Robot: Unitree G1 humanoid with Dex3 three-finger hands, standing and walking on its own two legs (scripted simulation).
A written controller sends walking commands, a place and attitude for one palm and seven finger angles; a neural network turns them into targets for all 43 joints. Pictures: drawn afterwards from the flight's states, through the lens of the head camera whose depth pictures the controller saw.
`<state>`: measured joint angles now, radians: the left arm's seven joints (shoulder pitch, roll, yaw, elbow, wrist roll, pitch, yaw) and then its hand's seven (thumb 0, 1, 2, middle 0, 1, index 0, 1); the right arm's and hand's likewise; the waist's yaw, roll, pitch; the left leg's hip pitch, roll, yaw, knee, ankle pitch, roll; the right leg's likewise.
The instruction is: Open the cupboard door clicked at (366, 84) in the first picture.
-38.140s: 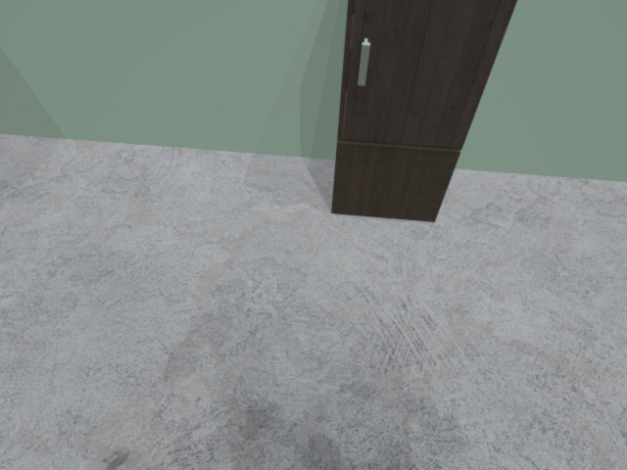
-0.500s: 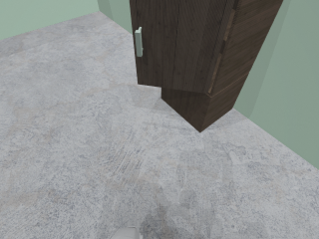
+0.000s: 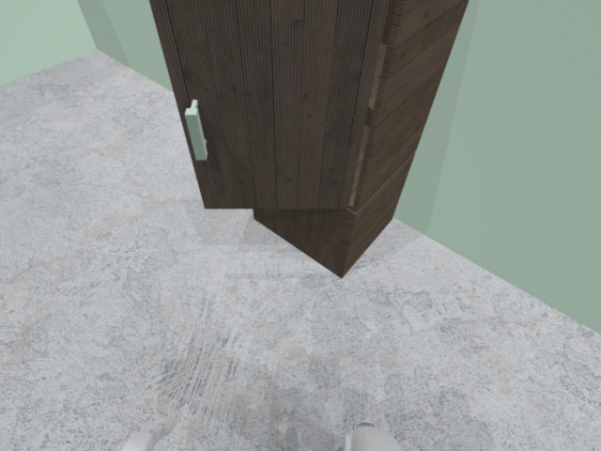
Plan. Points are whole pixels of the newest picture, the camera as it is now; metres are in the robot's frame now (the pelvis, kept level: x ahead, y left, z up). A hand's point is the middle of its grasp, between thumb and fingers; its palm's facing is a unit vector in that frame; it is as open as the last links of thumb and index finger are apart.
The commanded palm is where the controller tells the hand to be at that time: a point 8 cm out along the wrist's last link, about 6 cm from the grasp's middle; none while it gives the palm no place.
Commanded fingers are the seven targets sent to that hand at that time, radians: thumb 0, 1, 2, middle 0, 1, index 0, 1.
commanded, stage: take the last steps up to it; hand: left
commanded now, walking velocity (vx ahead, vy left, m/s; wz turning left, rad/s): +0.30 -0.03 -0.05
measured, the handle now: (198, 129) +0.77 +0.25 -0.05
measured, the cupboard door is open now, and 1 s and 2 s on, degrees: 41 41 41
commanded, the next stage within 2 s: come to a stop and stand still in 0.42 s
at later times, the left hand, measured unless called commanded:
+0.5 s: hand (201, 450) +0.16 +0.15 -0.19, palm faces +0.09 -0.98 -0.17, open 7.2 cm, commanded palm none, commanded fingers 0.00 0.90 0.90 -0.20 -0.30 -0.20 -0.30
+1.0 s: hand (226, 371) +0.27 +0.13 -0.18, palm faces +0.00 -0.96 -0.27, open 7.4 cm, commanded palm none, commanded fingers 0.00 0.90 0.90 -0.20 -0.30 -0.20 -0.30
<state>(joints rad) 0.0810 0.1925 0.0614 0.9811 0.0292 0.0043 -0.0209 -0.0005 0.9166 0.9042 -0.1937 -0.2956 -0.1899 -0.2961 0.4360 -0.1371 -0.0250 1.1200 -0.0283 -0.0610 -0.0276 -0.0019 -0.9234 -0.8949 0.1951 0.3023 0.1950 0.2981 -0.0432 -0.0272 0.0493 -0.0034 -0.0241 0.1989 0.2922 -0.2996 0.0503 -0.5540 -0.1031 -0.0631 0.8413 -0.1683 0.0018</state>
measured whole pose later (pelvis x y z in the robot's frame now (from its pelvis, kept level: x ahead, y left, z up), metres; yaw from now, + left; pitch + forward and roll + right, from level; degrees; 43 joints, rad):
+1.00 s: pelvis +0.21 -0.07 -0.01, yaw -1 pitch +0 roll +1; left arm 0.19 0.19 0.05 1.01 0.03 0.02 0.02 0.00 0.91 0.90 -0.20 -0.30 -0.19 -0.30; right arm 0.17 -0.21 -0.07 1.04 -0.01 0.05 -0.03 0.00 -0.92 -0.89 0.20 0.30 0.20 0.30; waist -0.01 0.03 0.08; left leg -0.37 0.09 0.06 0.65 -0.37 -0.03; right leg -0.26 -0.04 -0.06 0.60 -0.34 0.00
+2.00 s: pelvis +0.21 -0.07 +0.00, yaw -1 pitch -1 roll +0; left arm 0.28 0.14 -0.01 1.11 0.01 -0.02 0.03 0.00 0.92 0.90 -0.20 -0.30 -0.20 -0.30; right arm 0.32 -0.14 0.02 1.10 -0.01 -0.03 -0.03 0.01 -0.93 -0.89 0.20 0.30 0.20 0.30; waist 0.00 0.03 0.03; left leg -0.18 -0.01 0.08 0.47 -0.28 0.03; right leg -0.20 -0.03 -0.06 0.50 -0.28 0.00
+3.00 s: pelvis +0.24 -0.03 +0.00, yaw +1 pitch +0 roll +3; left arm 0.25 0.15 0.04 0.97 0.03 -0.02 0.04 0.00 0.93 0.90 -0.20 -0.30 -0.20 -0.30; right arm 0.23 -0.21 -0.05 0.99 -0.02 0.06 0.01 0.01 -0.92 -0.89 0.20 0.30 0.20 0.30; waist 0.02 0.01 0.05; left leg -0.50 -0.01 0.02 1.10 -0.38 -0.03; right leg -0.23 -0.10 -0.11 0.53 -0.31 -0.01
